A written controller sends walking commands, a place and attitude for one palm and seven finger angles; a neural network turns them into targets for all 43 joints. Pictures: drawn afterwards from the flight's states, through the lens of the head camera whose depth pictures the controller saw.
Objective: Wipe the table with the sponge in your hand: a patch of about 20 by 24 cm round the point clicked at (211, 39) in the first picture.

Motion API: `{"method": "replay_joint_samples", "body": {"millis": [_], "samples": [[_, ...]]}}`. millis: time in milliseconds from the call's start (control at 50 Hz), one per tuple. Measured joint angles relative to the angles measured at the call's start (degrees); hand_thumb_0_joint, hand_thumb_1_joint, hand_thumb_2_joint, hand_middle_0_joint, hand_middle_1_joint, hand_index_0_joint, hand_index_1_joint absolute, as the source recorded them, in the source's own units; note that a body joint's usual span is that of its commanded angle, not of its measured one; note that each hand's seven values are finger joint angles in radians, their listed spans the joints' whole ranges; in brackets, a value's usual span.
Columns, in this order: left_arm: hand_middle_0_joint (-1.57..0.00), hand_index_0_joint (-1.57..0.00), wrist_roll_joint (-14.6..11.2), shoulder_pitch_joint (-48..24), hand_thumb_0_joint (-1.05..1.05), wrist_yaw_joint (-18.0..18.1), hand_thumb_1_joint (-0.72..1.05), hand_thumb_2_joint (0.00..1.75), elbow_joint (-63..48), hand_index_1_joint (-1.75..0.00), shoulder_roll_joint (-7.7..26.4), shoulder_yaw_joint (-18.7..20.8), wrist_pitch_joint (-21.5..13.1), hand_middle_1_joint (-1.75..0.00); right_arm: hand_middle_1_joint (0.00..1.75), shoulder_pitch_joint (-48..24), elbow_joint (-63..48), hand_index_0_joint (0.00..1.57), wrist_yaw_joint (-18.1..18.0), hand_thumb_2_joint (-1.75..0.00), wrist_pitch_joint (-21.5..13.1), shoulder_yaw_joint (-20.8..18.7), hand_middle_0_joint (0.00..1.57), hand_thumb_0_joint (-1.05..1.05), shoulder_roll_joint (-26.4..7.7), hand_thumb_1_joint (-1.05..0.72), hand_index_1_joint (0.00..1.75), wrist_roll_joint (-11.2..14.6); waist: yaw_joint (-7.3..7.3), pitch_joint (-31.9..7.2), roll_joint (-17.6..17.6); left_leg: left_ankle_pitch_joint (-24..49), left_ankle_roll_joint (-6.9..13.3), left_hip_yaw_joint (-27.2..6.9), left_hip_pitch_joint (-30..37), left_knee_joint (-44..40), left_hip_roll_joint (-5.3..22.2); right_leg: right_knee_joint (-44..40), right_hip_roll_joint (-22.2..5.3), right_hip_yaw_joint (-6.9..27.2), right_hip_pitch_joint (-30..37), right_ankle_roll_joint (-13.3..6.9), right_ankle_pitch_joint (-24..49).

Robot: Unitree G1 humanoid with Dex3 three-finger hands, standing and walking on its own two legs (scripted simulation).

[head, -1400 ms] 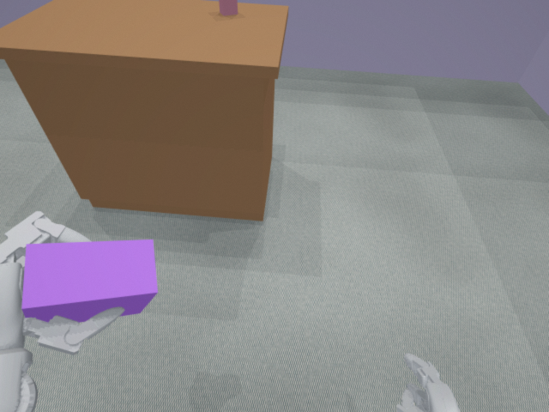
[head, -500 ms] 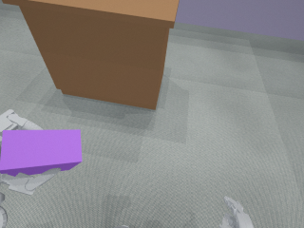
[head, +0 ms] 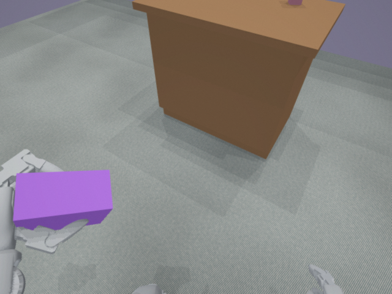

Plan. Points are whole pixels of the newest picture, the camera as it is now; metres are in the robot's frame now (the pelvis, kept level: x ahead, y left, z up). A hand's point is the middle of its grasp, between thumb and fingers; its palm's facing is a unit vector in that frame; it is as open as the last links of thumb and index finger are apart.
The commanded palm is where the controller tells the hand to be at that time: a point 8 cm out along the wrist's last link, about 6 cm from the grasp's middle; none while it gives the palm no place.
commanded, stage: walk to a spot facing it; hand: left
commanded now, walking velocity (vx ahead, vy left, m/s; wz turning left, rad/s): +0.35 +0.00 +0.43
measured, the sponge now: (78, 201) +0.22 +0.21 +0.14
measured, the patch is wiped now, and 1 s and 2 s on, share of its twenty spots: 0.00 0.00 0.00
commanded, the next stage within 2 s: none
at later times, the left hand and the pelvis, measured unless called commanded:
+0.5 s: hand (30, 196) +0.21 +0.26 +0.17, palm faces +0.62 -0.66 -0.43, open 9.9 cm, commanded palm +0.16 +0.28 +0.17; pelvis +0.06 -0.03 -0.02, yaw +12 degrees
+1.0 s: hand (48, 145) +0.31 +0.29 +0.16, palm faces +0.65 -0.64 -0.40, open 9.9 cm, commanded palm +0.26 +0.31 +0.17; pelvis +0.18 +0.00 -0.02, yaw +16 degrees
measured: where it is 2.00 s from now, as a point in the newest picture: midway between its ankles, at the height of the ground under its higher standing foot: (198, 239)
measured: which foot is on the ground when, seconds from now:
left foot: up 0.00-0.08, down 0.10-0.50, up 0.52-0.96, down 0.98-1.00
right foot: down 0.00-0.10, up 0.12-0.48, down 0.50-0.98, up 1.00-1.00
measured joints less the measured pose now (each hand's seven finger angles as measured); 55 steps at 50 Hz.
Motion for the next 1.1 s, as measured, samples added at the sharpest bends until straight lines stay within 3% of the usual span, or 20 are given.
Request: {"method": "replay_joint_samples", "body": {"millis": [60, 100, 160, 220, 320, 420, 460, 500, 540, 560, 600, 660, 720, 780, 900, 960, 1000, 1060, 1100], "samples": [[-0.77, -0.78, -0.5, 0.8, 0.0, 1.2, -0.48, 0.98, -4.6, -1.32, 0.5, 0.6, -0.2, -1.32, 0.3, -0.6, -2.0, 0.2, 0.0, -0.9, -0.4, -0.1, 0.2, 0.01, 0.1, -0.9, 0.3, 0.1, 0.47, 0.6, -1.6, 0.8, 0.9, 2.8, 5.6, -10.5, -1.7, 5.3, -2.2, -0.6, -1.9, 1.1, -2.9], [-0.77, -0.78, -0.9, 1.0, 0.0, 2.0, -0.48, 0.98, -7.0, -1.32, 1.0, 1.9, -0.8, -1.32, 0.3, -1.9, -4.0, 0.2, -0.1, -0.9, -0.8, 0.0, 0.2, 0.01, -0.1, -0.9, 0.3, 0.2, 0.07, 0.7, -0.9, 8.3, 2.9, 3.0, 9.3, -16.1, -2.2, 16.6, -3.2, 0.9, -6.6, 2.0, -5.2], [-0.77, -0.78, -0.3, -2.8, 0.0, 2.0, -0.48, 0.98, -4.2, -1.32, 3.4, 2.9, -1.5, -1.32, 0.3, -5.3, -3.1, 0.2, 0.6, -0.9, -1.5, 0.5, 0.2, 0.01, 3.4, -0.9, 0.3, 0.8, -1.74, 2.9, -1.4, 6.3, 3.1, 1.2, 8.9, -10.0, -2.5, 38.9, -0.7, 9.4, -15.1, 3.2, -9.2], [-0.77, -0.78, 0.3, -4.6, 0.0, 0.4, -0.48, 0.98, -1.1, -1.32, 4.2, 2.9, -0.8, -1.32, 0.3, -4.9, -2.1, 0.2, 1.8, -0.9, -1.3, 2.5, 0.2, 0.01, 6.6, -0.9, 0.3, 1.4, -2.82, 1.5, -0.8, 5.0, 2.6, -1.6, 10.1, -11.2, -2.3, 44.8, 0.3, 11.3, -21.6, 4.2, -5.8], [-0.77, -0.78, 0.2, -0.9, 0.0, -0.2, -0.48, 0.98, -3.1, -1.32, 2.3, 3.1, -2.3, -1.33, 0.3, -1.4, -0.3, 0.21, 2.4, -0.89, -2.9, 4.5, 0.2, 0.01, 9.0, -0.9, 0.3, 1.4, -1.46, -0.1, 1.5, 6.9, 1.9, -4.5, 12.8, -16.2, -1.0, 33.7, -1.0, 10.0, -23.9, 5.0, 1.5], [-0.77, -0.78, 0.6, -0.1, 0.0, -0.6, -0.48, 0.98, -0.9, -1.32, 0.8, 2.2, -3.9, -1.33, 0.3, 1.4, 2.2, 0.21, 1.6, -0.89, -3.9, 4.8, 0.2, 0.01, 8.2, -0.9, 0.3, 0.8, 0.74, -1.4, 4.8, 6.4, 1.5, -6.9, 13.8, -18.3, 0.1, 19.8, 0.8, 7.9, -17.5, 5.6, -0.3], [-0.77, -0.78, 0.7, -1.4, 0.0, -0.5, -0.48, 0.98, 1.6, -1.32, 0.9, 2.1, -3.4, -1.33, 0.3, 1.7, 2.7, 0.21, 1.1, -0.89, -3.7, 4.6, 0.2, 0.01, 7.5, -0.9, 0.3, 0.7, 0.98, -1.5, 5.5, 5.1, 1.5, -7.2, 13.1, -16.5, 0.6, 13.3, 2.3, 6.5, -13.1, 5.6, -1.2], [-0.77, -0.78, 0.9, -3.3, 0.0, -0.4, -0.48, 0.98, 3.6, -1.32, 1.2, 2.1, -2.5, -1.33, 0.3, 1.5, 2.6, 0.21, 0.8, -0.89, -3.3, 4.3, 0.2, 0.01, 6.6, -0.9, 0.3, 0.7, 0.74, -1.3, 5.5, 1.5, 1.9, -7.1, 10.7, -11.3, 0.9, 6.7, 3.3, 5.8, -9.4, 4.0, 0.6], [-0.77, -0.78, 1.1, -5.5, 0.0, -0.6, -0.48, 0.98, 5.3, -1.32, -0.4, 0.5, -1.2, -1.33, 0.3, -0.3, 4.2, 0.21, 0.7, -0.89, -2.3, 3.4, 0.2, 0.01, 4.6, -0.9, 0.3, 0.7, 0.48, 0.1, 6.6, -4.5, 2.1, -8.7, 6.4, 1.4, 0.3, 9.5, 3.2, 4.5, -9.7, 0.3, 2.4], [-0.77, -0.78, 1.0, -5.9, 0.0, -0.8, -0.48, 0.98, 5.8, -1.32, -1.2, -0.3, -0.8, -1.33, 0.3, -1.1, 5.1, 0.21, 0.7, -0.89, -1.9, 3.0, 0.2, 0.01, 3.6, -0.9, 0.3, 0.7, 0.44, 0.8, 6.6, -5.0, 1.6, -9.0, 4.2, 8.2, -0.7, 10.0, 2.8, 4.2, -9.2, -0.6, 1.9], [-0.77, -0.78, 0.7, -4.6, 0.0, -1.1, -0.48, 0.98, 5.6, -1.32, -2.3, -1.0, -0.9, -1.33, 0.3, -2.4, 5.7, 0.21, 0.8, -0.89, -1.5, 2.0, 0.2, 0.01, 1.9, -0.9, 0.3, 0.5, 0.32, 1.5, 6.0, -2.7, 0.6, -8.3, 0.6, 18.3, -1.8, 8.6, 2.4, 4.5, -7.7, -1.1, 1.6], [-0.77, -0.78, 0.7, -0.8, 0.0, -1.7, -0.48, 0.98, 3.5, -1.32, -1.4, -0.5, -1.9, -1.33, 0.3, -3.5, 4.3, 0.21, 0.8, -0.89, -0.7, 0.7, 0.2, 0.01, 0.4, -0.9, 0.3, 0.7, -1.19, 2.1, 4.8, 1.5, -0.6, -6.9, -3.6, 24.2, -1.7, 4.2, 2.2, 4.4, -4.9, -0.9, 2.8], [-0.77, -0.78, 0.7, 0.4, 0.0, -1.6, -0.48, 0.98, 1.4, -1.32, 1.2, 1.0, -3.1, -1.33, 0.3, -3.6, 2.2, 0.21, 0.7, -0.89, -0.5, -0.6, 0.2, 0.01, -0.5, -0.9, 0.3, 0.8, -2.15, 2.7, 3.6, 4.3, -0.9, -5.3, -5.8, 20.6, -0.7, 0.1, 2.0, 3.5, -2.3, -1.2, 3.8], [-0.77, -0.78, 0.3, 0.4, 0.0, -0.9, -0.48, 0.98, -0.2, -1.32, 3.1, 2.9, -4.3, -1.33, 0.3, -3.3, 0.3, 0.2, 1.0, -0.9, -0.3, -1.5, 0.2, 0.01, -1.1, -0.9, 0.3, 1.0, -2.36, 3.1, 2.8, 6.3, -0.8, -3.0, -5.4, 10.3, 0.5, -2.3, 1.9, 2.7, -0.6, -1.1, 3.8], [-0.77, -0.78, -0.5, 1.9, 0.0, 0.6, -0.48, 0.98, -2.7, -1.32, 2.9, 4.4, -4.1, -1.33, 0.3, -1.6, -1.9, 0.2, 1.3, -0.9, 0.2, -1.8, 0.19, 0.01, -0.4, -0.91, 0.3, 1.3, -1.22, 2.8, 1.2, 5.7, 0.5, 2.2, 0.4, -8.3, 0.0, -1.4, 1.4, 2.1, 2.0, 0.2, 0.1], [-0.77, -0.78, -0.6, 2.4, 0.0, 1.3, -0.48, 0.98, -4.3, -1.32, 2.1, 4.1, -3.4, -1.33, 0.3, -0.8, -3.0, 0.2, 1.0, -0.9, 0.0, -1.0, 0.2, 0.01, 0.5, -0.9, 0.3, 1.2, -0.4, 2.2, 0.2, 9.3, 1.8, 4.7, 6.7, -16.9, -2.1, 6.1, 0.2, 2.7, 1.0, 1.4, -5.0], [-0.77, -0.78, -0.3, 0.5, 0.0, 1.7, -0.48, 0.98, -4.1, -1.32, 1.9, 4.0, -3.5, -1.33, 0.3, -2.4, -2.8, 0.2, 0.6, -0.9, -0.4, -0.8, 0.2, 0.01, 1.7, -0.9, 0.3, 0.9, -0.77, 2.8, 0.1, 12.2, 4.3, 4.3, 7.4, -14.9, -2.3, 20.2, -0.3, 5.3, -3.7, 2.1, -8.1], [-0.77, -0.78, 0.5, -5.0, 0.0, 1.1, -0.48, 0.98, -0.6, -1.32, 2.7, 2.7, -2.9, -1.33, 0.3, -4.7, -1.2, 0.2, 1.3, -0.9, -0.7, 0.8, 0.2, 0.01, 4.8, -0.9, 0.3, 0.9, -2.15, 4.0, -0.1, 7.6, 4.4, 2.2, 7.9, -11.3, -2.4, 39.7, 2.1, 10.5, -12.7, 2.6, -9.3], [-0.77, -0.78, 0.7, -6.4, 0.0, 0.4, -0.48, 0.98, -0.3, -1.32, 3.2, 2.6, -2.2, -1.33, 0.3, -5.3, -0.7, 0.2, 2.0, -0.9, -1.0, 2.2, 0.2, 0.01, 6.7, -0.9, 0.3, 1.1, -2.71, 3.8, 0.3, 7.4, 4.0, 0.8, 8.8, -12.5, -2.2, 43.6, 1.9, 11.2, -18.1, 3.1, -6.9]]}}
